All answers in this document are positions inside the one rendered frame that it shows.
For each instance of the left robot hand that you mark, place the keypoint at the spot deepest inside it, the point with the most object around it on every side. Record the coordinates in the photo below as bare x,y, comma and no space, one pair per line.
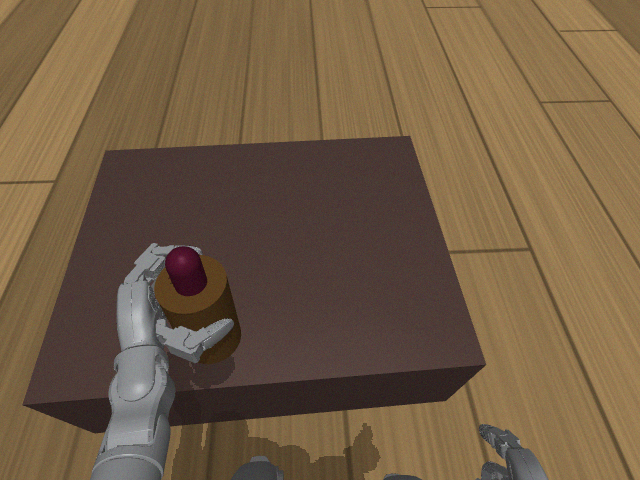
141,320

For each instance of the left robot arm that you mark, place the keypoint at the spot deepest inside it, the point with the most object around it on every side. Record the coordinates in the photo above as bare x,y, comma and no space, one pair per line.
136,441

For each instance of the bottle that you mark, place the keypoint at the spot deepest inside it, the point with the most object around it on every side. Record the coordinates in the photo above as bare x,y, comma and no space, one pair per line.
193,291

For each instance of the right robot hand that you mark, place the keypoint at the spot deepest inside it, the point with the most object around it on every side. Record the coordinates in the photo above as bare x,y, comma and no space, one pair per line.
521,463

